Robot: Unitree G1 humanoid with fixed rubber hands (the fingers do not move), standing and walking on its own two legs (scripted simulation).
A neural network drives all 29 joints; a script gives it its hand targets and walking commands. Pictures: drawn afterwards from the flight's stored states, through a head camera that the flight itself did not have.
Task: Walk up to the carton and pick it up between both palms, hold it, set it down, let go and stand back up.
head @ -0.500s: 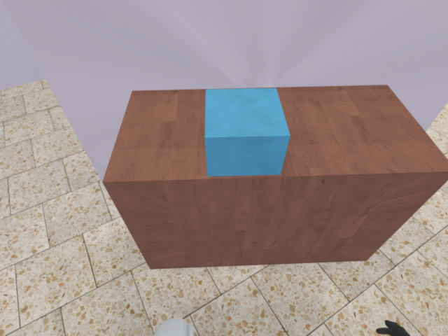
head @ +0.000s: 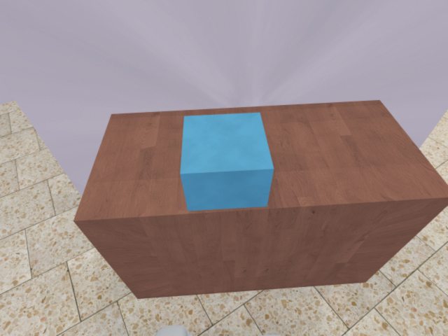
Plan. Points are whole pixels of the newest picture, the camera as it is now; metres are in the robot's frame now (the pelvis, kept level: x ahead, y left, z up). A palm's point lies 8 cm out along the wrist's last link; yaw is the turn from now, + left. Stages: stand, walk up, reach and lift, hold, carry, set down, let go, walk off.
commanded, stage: walk up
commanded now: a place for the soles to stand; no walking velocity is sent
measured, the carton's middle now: (224, 160) +0.54 +0.00 -0.04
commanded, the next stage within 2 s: none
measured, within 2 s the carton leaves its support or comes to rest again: neither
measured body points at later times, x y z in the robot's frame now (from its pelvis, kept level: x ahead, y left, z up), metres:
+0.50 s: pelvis +0.09 +0.02 -0.01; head +0.09 +0.02 +0.44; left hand +0.15 +0.33 -0.12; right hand +0.16 -0.29 -0.12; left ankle +0.15 +0.16 -0.70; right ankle +0.12 -0.09 -0.71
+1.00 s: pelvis +0.17 +0.03 +0.00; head +0.20 +0.04 +0.44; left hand +0.26 +0.34 -0.12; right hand +0.23 -0.28 -0.12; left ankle +0.19 +0.17 -0.71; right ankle +0.22 -0.09 -0.71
